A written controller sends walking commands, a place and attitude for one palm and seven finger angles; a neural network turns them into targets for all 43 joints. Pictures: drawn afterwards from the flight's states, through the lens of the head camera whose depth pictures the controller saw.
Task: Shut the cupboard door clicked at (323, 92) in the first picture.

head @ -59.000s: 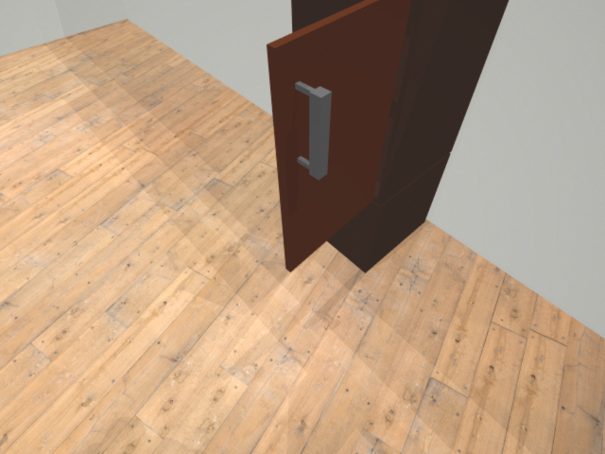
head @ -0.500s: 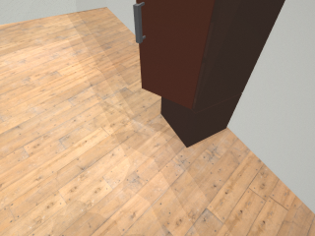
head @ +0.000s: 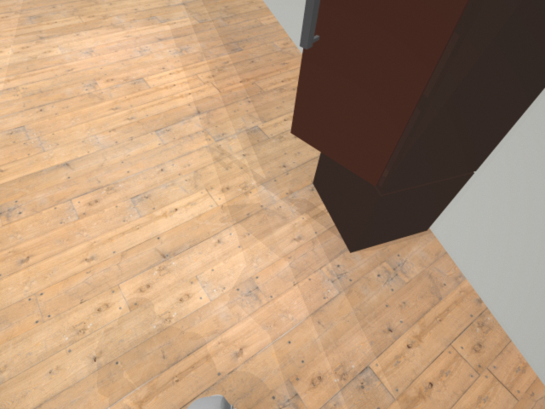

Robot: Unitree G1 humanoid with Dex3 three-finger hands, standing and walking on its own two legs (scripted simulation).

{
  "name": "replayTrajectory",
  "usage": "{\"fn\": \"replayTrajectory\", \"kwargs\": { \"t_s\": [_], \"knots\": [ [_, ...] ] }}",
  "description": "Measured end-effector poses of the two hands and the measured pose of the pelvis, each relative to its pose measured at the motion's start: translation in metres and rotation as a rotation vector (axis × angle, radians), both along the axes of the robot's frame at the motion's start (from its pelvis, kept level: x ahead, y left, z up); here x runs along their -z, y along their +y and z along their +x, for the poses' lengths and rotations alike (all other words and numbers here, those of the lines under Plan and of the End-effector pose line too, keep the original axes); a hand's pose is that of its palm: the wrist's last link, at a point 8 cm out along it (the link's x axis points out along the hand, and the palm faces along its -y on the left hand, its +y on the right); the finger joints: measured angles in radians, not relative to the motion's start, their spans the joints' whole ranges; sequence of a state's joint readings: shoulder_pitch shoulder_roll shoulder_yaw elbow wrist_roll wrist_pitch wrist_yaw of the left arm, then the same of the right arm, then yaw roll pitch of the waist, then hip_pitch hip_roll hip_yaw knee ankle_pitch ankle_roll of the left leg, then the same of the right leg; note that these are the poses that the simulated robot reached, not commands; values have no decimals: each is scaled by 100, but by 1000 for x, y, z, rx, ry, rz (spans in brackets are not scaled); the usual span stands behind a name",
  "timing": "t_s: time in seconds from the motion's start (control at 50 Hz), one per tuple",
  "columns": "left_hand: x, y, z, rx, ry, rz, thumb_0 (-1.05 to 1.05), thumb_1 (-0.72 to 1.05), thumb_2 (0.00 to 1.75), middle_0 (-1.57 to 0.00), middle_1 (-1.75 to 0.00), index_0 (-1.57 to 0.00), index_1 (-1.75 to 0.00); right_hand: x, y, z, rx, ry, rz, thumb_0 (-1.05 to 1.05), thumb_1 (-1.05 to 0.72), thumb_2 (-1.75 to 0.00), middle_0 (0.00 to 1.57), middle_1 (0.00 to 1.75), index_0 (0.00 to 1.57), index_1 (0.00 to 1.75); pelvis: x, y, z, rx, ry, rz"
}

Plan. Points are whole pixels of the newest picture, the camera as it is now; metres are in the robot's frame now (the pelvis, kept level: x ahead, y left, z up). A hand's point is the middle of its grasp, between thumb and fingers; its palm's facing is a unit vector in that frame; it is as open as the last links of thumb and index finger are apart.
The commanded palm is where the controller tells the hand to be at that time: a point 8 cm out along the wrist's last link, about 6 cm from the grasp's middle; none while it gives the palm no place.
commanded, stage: walk to a spot facing it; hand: left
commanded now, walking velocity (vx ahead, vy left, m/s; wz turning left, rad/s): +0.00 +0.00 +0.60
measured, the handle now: (316, 10) +0.98 -0.07 +0.12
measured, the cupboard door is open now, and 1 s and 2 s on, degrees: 29 29 29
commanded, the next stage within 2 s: turn to face it in 1.80 s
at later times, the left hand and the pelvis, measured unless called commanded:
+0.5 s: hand out of the picture +0.08 +0.20 -0.13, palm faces +0.26 -0.92 -0.29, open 7.4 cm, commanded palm none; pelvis +0.01 -0.04 +0.02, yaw +17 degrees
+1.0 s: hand out of the picture -0.11 +0.12 -0.16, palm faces +0.66 -0.72 -0.24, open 7.4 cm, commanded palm none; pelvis +0.05 -0.01 +0.01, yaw +39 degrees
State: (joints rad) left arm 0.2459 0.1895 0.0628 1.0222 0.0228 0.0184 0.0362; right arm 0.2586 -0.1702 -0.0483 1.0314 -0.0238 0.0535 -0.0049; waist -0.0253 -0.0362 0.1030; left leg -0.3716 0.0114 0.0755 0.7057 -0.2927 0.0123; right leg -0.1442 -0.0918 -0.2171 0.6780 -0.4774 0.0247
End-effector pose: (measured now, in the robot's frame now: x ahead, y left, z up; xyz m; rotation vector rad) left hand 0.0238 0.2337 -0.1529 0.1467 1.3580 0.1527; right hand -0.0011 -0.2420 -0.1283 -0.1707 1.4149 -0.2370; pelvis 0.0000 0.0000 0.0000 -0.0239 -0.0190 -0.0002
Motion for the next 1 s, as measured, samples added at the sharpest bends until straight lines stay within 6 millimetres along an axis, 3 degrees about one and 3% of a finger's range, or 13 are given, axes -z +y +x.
{"fn": "replayTrajectory", "kwargs": {
  "t_s": [0.06,0.22,0.38,0.5,0.56,0.7,0.78,0.84,0.92,1.0],
  "knots": [
    [-1,16,8,-17,-9,11,0,90,90,-20,-30,-20,-30,-4,1,22,-50,-46,-26,1,-91,-90,20,30,20,30,-1,9,-3,-18,7,5],
    [-39,46,46,-49,-148,67,0,91,90,-20,-30,-20,-30,-28,3,63,-166,-92,-43,1,-91,-90,20,30,20,30,-24,13,-4,-104,65,-18],
    [-55,41,54,-114,-220,108,0,91,90,-20,-30,-20,-30,-30,-11,98,-255,-107,-25,1,-91,-90,20,30,20,30,-28,-9,3,-210,82,-22],
    [-60,12,37,-184,-228,139,0,91,90,-20,-30,-20,-30,-13,-35,124,-317,-100,9,1,-91,-90,20,30,20,30,-21,-38,8,-292,85,0],
    [-60,-5,13,-223,-195,165,0,91,90,-20,-30,-20,-30,-2,-44,142,-344,-103,29,1,-91,-90,20,30,20,30,-16,-51,11,-324,82,15],
    [-63,-41,-38,-361,-86,146,0,90,90,-20,-30,-20,-30,-6,-41,176,-453,-83,65,1,-91,-90,20,30,20,30,-25,-62,24,-441,70,45],
    [-59,-56,-62,-455,-74,124,0,90,90,-20,-30,-20,-30,-7,-23,199,-546,-65,73,1,-91,-90,20,30,19,30,-25,-61,31,-512,65,49],
    [-53,-65,-86,-536,-56,103,0,90,90,-20,-30,-20,-30,-8,2,224,-630,-79,79,1,-91,-90,20,30,19,30,-23,-55,35,-565,62,39],
    [-43,-75,-126,-642,6,63,0,90,90,-20,-30,-20,-30,-16,55,266,-751,-148,93,1,-91,-90,19,30,19,30,-20,-39,40,-626,62,27],
    [-29,-77,-165,-733,93,10,0,90,90,-20,-30,-20,-30,-27,124,309,-874,-269,111,1,-91,-90,19,30,19,30,-12,-12,46,-673,64,26]
  ]
}}
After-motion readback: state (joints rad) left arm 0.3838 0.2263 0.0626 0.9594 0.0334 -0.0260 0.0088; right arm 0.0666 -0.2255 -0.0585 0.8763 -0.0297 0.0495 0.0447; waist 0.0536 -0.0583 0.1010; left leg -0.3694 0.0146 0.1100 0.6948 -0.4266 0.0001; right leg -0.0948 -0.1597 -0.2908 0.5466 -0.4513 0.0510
